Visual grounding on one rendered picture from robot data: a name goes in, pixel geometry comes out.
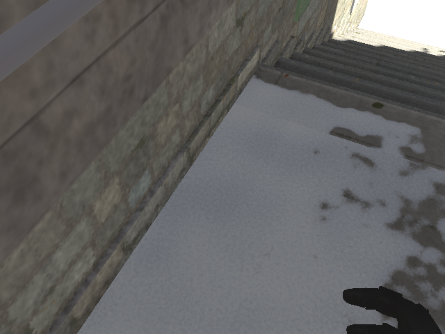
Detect stairs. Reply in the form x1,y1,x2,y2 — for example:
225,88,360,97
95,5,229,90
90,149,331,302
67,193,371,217
273,29,445,116

